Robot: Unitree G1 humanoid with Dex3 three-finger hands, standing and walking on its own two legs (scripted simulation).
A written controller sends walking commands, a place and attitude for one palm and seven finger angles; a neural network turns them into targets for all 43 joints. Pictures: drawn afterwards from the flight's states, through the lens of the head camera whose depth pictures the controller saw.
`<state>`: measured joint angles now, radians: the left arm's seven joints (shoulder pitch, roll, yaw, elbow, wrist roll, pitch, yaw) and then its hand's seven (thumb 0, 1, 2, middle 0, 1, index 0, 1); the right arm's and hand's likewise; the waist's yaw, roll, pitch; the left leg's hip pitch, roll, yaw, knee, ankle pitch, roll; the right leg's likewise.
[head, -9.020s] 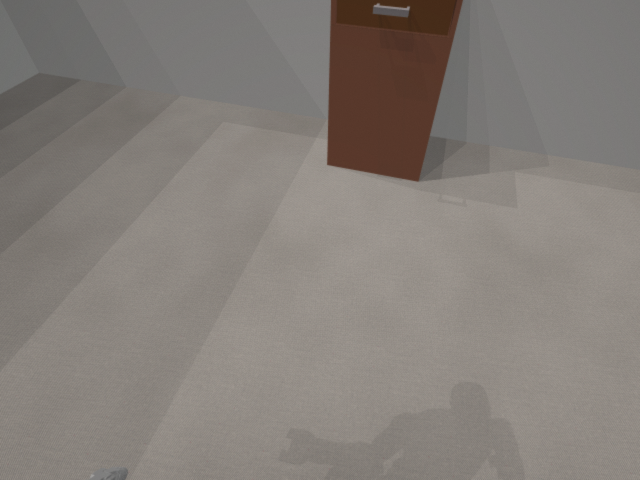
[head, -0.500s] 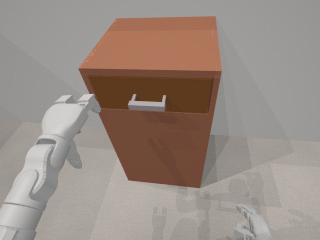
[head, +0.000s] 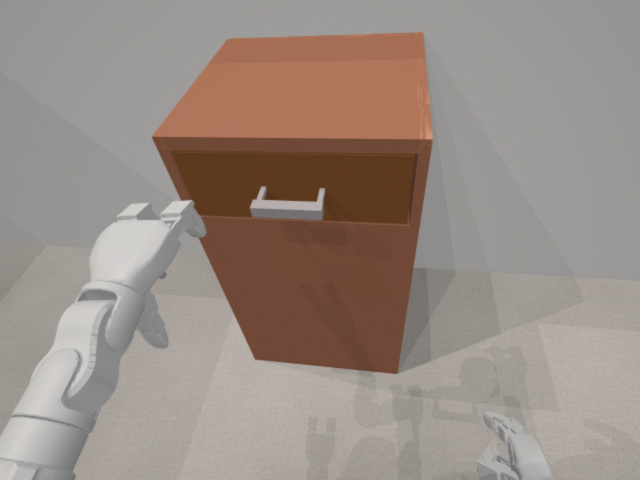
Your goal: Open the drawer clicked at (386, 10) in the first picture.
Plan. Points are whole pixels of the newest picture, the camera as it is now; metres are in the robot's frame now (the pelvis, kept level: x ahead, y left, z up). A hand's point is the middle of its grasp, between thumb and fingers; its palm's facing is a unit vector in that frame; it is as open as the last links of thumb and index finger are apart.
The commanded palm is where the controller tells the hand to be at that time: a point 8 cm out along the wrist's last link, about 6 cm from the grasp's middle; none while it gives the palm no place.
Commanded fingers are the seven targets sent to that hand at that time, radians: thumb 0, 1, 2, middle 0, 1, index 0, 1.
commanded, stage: move the hooked fingers above the handle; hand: left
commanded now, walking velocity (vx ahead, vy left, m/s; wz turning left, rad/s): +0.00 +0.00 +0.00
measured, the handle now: (289, 201) +0.57 +0.14 +0.01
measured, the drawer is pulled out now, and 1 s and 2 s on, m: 0.00 0.00 0.00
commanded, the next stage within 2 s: none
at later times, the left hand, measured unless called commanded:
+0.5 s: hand (215, 242) +0.38 +0.20 +0.09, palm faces +0.01 -0.07 -1.00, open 13.8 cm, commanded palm +0.36 +0.21 +0.15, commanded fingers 0.00 -0.50 0.30 -0.30 -1.20 -0.30 -1.20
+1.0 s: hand (247, 220) +0.45 +0.18 +0.08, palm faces -0.02 -0.04 -1.00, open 13.8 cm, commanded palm +0.44 +0.18 +0.13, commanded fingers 0.00 -0.50 0.30 -0.30 -1.20 -0.30 -1.20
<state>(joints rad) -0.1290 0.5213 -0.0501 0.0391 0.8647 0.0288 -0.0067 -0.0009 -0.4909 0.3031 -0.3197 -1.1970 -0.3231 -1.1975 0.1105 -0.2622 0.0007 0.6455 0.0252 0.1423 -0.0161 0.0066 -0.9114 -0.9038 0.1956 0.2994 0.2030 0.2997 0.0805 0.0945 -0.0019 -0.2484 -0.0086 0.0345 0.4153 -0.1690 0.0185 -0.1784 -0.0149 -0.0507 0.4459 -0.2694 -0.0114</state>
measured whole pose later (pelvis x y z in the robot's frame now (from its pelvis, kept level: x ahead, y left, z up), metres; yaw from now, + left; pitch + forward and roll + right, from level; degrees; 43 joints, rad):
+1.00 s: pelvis +0.03 -0.01 -0.01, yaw -1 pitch +8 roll +1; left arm -0.57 0.42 -0.18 0.58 0.97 0.04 0.08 0.00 -0.49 0.30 -0.32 -1.20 -0.32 -1.20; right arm 0.21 -0.25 -0.04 0.66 0.03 0.17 -0.03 0.00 -0.91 -0.90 0.20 0.30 0.20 0.30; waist 0.00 0.05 -0.08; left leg -0.41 0.01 0.05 0.54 -0.26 0.01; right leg -0.34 -0.01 -0.03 0.57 -0.36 -0.02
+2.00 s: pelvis +0.03 +0.00 -0.02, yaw -2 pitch +14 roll +0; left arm -0.85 0.39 -0.15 0.95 1.03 0.04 0.20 0.00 -0.49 0.30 -0.32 -1.20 -0.32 -1.20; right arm 0.31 -0.25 -0.07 0.69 0.02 0.14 -0.01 0.00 -0.91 -0.90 0.20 0.30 0.21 0.30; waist -0.08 0.05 -0.13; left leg -0.56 0.02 0.06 0.62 -0.30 0.02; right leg -0.49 0.00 -0.02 0.62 -0.37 -0.02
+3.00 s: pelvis +0.03 +0.00 -0.03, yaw -2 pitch +17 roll +0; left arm -0.82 0.39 -0.09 1.05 1.07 0.03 0.31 0.00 -0.49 0.30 -0.32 -1.20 -0.32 -1.20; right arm 0.35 -0.25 -0.07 0.71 0.00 0.13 -0.01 0.00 -0.91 -0.90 0.20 0.30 0.21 0.30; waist -0.11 0.05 -0.15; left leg -0.68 0.03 0.06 0.71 -0.32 0.01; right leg -0.61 0.02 -0.02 0.70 -0.39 -0.02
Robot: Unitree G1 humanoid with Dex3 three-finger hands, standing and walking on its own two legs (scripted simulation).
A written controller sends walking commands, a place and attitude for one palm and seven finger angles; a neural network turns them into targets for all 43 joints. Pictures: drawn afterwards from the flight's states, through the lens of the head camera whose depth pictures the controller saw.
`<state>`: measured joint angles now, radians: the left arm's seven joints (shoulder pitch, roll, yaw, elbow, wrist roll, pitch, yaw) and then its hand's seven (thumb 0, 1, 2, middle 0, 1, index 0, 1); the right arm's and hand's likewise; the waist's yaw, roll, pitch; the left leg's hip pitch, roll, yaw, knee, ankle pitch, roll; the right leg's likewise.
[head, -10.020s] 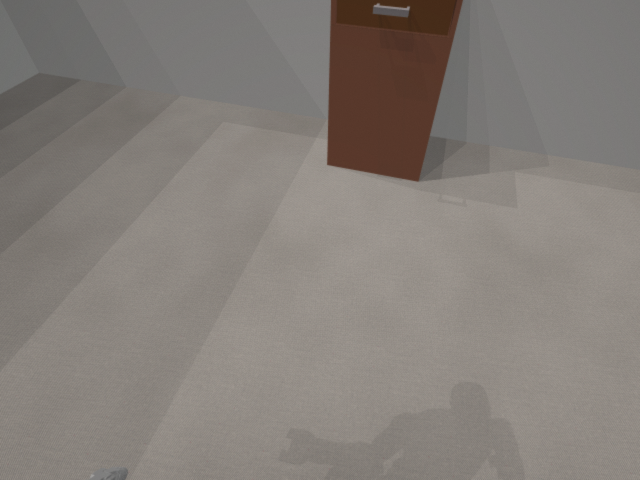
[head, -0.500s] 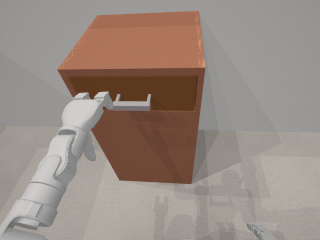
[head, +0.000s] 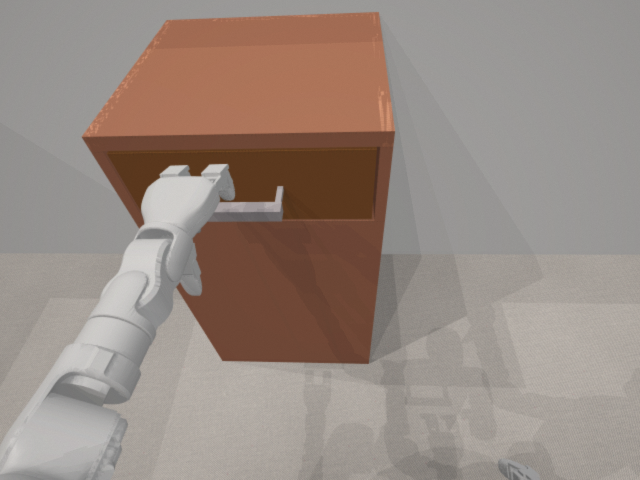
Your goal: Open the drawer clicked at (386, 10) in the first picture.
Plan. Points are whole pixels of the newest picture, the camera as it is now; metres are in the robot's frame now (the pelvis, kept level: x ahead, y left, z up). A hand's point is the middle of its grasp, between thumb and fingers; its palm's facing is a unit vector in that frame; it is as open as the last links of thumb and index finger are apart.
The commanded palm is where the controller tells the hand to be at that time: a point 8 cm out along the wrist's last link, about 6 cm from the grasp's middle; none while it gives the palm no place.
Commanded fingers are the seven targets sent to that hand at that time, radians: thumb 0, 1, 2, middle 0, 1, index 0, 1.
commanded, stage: move the hooked fingers above the handle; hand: left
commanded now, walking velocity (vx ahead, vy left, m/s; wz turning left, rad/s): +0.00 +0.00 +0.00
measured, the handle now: (245, 202) +0.54 +0.16 +0.02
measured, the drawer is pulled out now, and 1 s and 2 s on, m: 0.00 0.00 0.00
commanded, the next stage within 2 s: lower the fingers behind the handle in 1.12 s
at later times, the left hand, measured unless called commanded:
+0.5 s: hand (231, 200) +0.48 +0.16 +0.07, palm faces -0.04 -0.03 -1.00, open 13.8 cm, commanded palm +0.46 +0.17 +0.13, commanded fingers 0.00 -0.50 0.30 -0.30 -1.20 -0.30 -1.20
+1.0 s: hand (224, 199) +0.49 +0.17 +0.07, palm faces -0.01 -0.04 -1.00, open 13.8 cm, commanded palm +0.47 +0.18 +0.13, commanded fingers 0.00 -0.50 0.30 -0.30 -1.20 -0.30 -1.20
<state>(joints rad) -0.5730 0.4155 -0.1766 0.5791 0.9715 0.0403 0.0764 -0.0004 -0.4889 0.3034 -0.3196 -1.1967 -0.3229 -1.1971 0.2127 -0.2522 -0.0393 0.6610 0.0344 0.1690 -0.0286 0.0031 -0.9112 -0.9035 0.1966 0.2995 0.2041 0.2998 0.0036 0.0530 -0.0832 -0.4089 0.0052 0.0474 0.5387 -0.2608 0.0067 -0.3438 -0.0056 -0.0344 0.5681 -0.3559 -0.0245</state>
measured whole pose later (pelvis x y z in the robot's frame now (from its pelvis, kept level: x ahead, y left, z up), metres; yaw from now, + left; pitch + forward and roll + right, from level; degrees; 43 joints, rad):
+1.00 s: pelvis +0.00 +0.01 -0.01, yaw -1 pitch +14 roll +0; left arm -0.85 0.39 -0.15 0.95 1.03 0.04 0.20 0.00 -0.49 0.30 -0.32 -1.20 -0.32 -1.20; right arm 0.31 -0.25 -0.07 0.69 0.02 0.14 -0.01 0.00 -0.91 -0.90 0.20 0.30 0.21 0.30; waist -0.08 0.05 -0.13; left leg -0.56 0.02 0.06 0.62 -0.30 0.02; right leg -0.49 0.00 -0.02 0.62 -0.37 -0.02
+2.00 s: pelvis +0.00 +0.00 -0.02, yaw -2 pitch +17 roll +0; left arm -0.82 0.39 -0.09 1.05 1.07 0.03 0.31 0.00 -0.49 0.30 -0.32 -1.20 -0.32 -1.20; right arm 0.35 -0.25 -0.07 0.71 0.00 0.13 -0.01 0.00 -0.91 -0.90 0.20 0.30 0.21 0.30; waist -0.11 0.05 -0.15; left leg -0.68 0.03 0.06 0.71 -0.32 0.01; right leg -0.61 0.02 -0.02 0.70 -0.39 -0.02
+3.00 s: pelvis -0.01 +0.01 -0.03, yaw -2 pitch +20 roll -1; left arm -0.85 0.39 -0.09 1.10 1.08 0.05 0.35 0.00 -0.47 0.31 -0.32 -1.20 -0.32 -1.20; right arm 0.36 -0.24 -0.06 0.71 0.00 0.11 -0.02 0.00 -0.91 -0.90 0.20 0.30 0.21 0.30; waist -0.13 0.05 -0.16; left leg -0.78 0.04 0.05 0.79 -0.35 0.02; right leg -0.70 0.02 -0.02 0.77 -0.41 -0.02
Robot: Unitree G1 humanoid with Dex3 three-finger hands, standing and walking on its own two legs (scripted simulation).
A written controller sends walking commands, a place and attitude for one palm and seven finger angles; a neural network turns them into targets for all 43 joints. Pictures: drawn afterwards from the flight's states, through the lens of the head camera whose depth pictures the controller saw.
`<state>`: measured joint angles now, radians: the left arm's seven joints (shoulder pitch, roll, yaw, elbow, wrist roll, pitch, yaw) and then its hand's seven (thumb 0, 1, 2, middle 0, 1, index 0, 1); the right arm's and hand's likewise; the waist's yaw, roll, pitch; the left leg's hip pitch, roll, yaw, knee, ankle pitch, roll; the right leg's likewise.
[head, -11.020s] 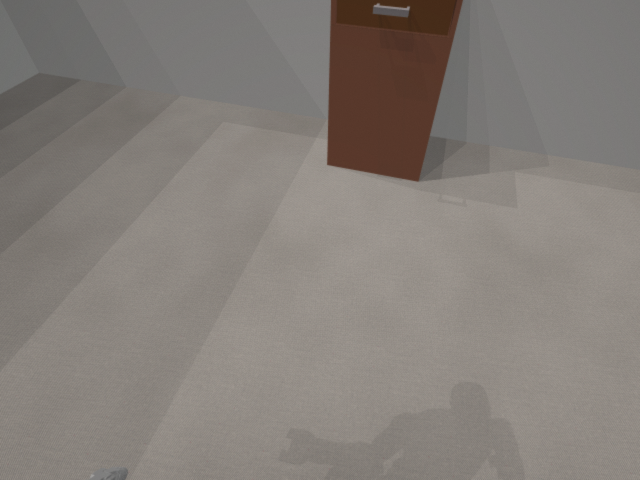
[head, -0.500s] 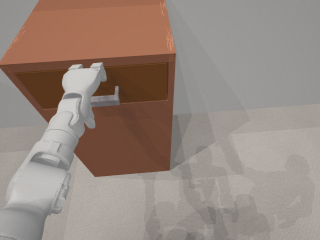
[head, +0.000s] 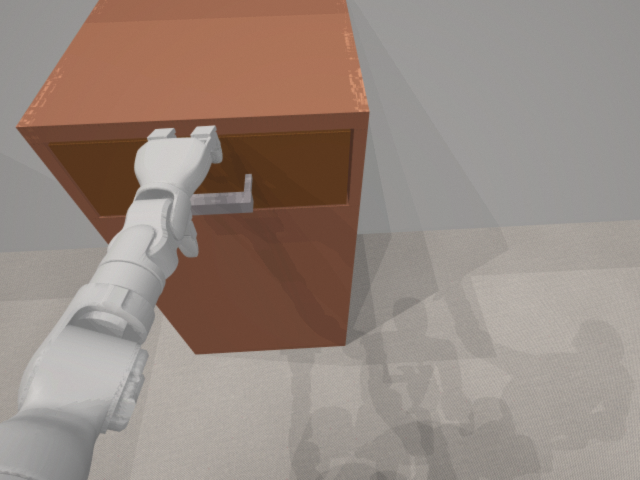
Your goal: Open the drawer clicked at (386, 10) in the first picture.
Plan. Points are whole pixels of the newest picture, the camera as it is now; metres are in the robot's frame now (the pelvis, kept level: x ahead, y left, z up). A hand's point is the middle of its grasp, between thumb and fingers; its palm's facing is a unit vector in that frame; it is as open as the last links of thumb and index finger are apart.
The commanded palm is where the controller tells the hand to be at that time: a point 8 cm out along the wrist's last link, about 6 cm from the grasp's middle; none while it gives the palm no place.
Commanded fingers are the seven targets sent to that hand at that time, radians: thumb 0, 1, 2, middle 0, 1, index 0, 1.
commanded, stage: move the hooked fingers above the handle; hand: left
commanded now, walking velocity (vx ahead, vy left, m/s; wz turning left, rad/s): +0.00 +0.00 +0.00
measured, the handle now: (211, 193) +0.53 +0.16 +0.02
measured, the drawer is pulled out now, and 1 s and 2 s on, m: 0.00 0.00 0.00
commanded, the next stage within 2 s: lower the fingers behind the handle in 0.12 s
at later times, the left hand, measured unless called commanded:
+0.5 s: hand (193, 204) +0.47 +0.17 +0.07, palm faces -0.02 -0.04 -1.00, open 13.8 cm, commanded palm +0.45 +0.18 +0.12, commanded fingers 0.00 -0.50 0.30 -0.30 -1.20 -0.30 -1.20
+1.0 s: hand (198, 218) +0.47 +0.17 +0.03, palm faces -0.04 -0.03 -1.00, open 13.8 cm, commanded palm +0.45 +0.17 +0.09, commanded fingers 0.00 -0.50 0.30 -0.30 -1.20 -0.30 -1.20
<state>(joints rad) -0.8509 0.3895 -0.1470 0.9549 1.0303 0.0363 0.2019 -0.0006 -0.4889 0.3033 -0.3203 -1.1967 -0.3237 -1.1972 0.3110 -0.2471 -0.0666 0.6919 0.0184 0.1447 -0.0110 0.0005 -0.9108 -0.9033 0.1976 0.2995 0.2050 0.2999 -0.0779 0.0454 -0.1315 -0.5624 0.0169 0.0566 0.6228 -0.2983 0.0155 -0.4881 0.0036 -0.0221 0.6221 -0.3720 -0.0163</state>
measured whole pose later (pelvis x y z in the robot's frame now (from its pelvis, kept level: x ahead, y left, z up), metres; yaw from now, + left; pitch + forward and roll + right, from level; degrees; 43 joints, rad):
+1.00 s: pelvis -0.01 +0.00 -0.01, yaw -1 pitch +17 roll +0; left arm -0.82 0.39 -0.09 1.05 1.07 0.03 0.31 0.00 -0.49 0.30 -0.32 -1.20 -0.32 -1.20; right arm 0.35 -0.25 -0.07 0.71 0.00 0.13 -0.01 0.00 -0.91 -0.90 0.20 0.30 0.21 0.30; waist -0.11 0.05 -0.15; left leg -0.68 0.03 0.06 0.71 -0.32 0.01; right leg -0.61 0.02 -0.02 0.70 -0.39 -0.02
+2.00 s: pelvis -0.01 +0.00 -0.02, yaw -1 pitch +20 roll -1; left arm -0.85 0.39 -0.09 1.10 1.08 0.05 0.35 0.00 -0.47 0.31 -0.32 -1.20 -0.32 -1.20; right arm 0.36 -0.24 -0.06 0.71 0.00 0.11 -0.02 0.00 -0.91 -0.90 0.20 0.30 0.21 0.30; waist -0.13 0.05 -0.16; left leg -0.78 0.04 0.05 0.79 -0.35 0.02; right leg -0.70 0.02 -0.02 0.77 -0.41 -0.02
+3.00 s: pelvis +0.00 +0.00 -0.01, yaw -2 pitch +18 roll +0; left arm -0.68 0.35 -0.08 0.94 1.06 0.06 0.35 0.01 0.72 0.76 -0.30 -1.35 -0.38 -1.32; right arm 0.35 -0.24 -0.08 0.70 0.00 0.15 0.00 0.00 -0.91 -0.90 0.20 0.30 0.20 0.30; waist -0.10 0.06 -0.17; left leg -0.70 0.04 0.07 0.74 -0.36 0.02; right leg -0.62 0.03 0.00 0.73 -0.42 -0.02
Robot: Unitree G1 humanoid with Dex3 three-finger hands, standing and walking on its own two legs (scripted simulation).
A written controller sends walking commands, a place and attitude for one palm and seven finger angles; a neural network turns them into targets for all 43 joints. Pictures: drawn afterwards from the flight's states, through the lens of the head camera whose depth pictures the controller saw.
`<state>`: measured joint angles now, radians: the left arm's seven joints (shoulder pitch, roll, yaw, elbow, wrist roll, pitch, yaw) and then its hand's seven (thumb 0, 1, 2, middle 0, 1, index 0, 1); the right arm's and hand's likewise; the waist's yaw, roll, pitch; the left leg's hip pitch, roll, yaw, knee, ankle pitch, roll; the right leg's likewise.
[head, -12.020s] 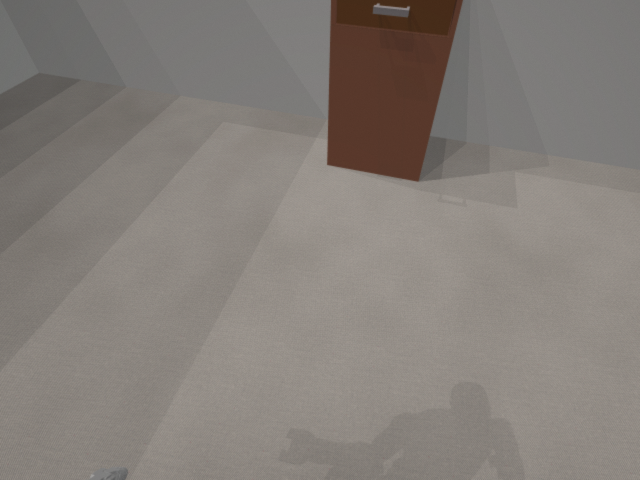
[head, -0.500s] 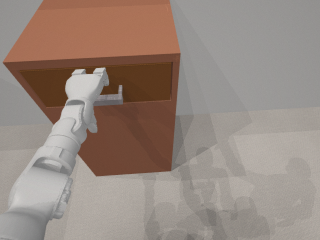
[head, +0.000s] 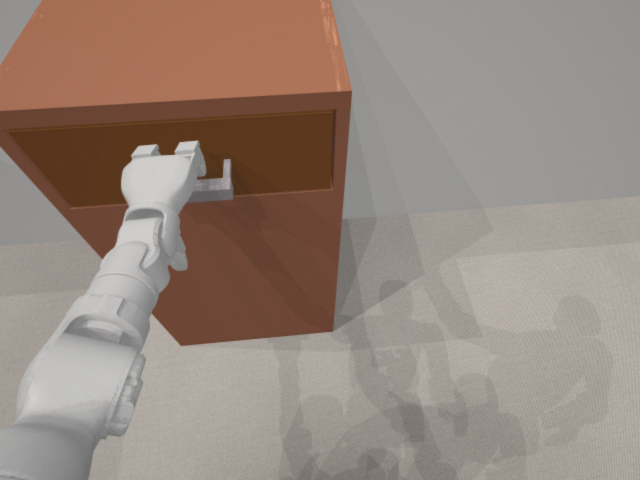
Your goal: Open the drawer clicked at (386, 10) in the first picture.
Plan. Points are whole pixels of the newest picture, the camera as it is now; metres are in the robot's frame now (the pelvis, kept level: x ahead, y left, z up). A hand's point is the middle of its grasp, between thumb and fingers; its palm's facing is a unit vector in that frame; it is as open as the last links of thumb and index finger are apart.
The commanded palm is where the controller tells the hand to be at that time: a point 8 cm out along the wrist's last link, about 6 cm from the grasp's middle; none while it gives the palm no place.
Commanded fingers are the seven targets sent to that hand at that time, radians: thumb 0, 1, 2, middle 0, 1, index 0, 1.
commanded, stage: lower the fingers behind the handle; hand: left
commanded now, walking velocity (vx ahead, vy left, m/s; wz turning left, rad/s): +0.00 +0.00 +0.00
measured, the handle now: (188, 180) +0.53 +0.17 +0.03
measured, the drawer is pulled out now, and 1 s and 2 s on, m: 0.00 0.00 0.01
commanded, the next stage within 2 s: close the thumb around the handle in 0.82 s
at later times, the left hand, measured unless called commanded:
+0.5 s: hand (184, 219) +0.48 +0.18 +0.01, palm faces -0.03 -0.02 -1.00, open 13.8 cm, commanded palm +0.46 +0.18 +0.07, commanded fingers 0.00 -0.50 0.30 -0.30 -1.20 -0.30 -1.20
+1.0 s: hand (182, 216) +0.48 +0.18 +0.01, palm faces -0.05 -0.03 -1.00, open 13.7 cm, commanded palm +0.46 +0.18 +0.07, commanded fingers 0.00 -0.22 0.42 -0.32 -1.23 -0.32 -1.23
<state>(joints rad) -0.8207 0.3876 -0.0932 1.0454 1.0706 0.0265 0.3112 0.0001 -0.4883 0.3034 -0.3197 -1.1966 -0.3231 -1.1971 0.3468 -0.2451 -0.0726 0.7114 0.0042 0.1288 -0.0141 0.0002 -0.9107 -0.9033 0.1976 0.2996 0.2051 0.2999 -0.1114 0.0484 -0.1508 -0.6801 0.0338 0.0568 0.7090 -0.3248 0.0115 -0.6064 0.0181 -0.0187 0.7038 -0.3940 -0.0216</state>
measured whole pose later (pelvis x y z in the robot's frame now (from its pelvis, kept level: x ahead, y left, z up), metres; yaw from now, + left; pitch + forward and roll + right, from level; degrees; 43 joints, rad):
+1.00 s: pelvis +0.00 +0.00 -0.01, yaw +0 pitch +20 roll -1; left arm -0.85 0.39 -0.09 1.10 1.08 0.05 0.35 0.00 -0.47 0.31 -0.32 -1.20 -0.32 -1.20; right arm 0.36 -0.24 -0.06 0.71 0.00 0.11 -0.02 0.00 -0.91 -0.90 0.20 0.30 0.21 0.30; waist -0.13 0.05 -0.16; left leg -0.78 0.04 0.05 0.79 -0.35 0.02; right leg -0.70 0.02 -0.02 0.77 -0.41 -0.02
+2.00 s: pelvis +0.01 +0.00 +0.00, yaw -1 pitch +18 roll +0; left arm -0.68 0.35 -0.08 0.94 1.06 0.06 0.35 0.01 0.72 0.76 -0.30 -1.35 -0.38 -1.32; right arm 0.35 -0.24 -0.08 0.70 0.00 0.15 0.00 0.00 -0.91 -0.90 0.20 0.30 0.20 0.30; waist -0.10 0.06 -0.17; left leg -0.70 0.04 0.07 0.74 -0.36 0.02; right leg -0.62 0.03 0.00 0.73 -0.42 -0.02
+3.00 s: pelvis +0.02 +0.00 +0.01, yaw -1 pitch +12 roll +0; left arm -0.19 0.29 -0.20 0.39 1.04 0.16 0.34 0.02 0.72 0.79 -0.26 -1.35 -0.37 -1.30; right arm 0.22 -0.25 -0.07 0.64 0.02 0.14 0.01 0.00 -0.91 -0.90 0.20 0.30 0.20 0.30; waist -0.02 0.06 -0.15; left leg -0.53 0.02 0.07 0.68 -0.36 0.01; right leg -0.46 0.01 0.01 0.67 -0.42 -0.02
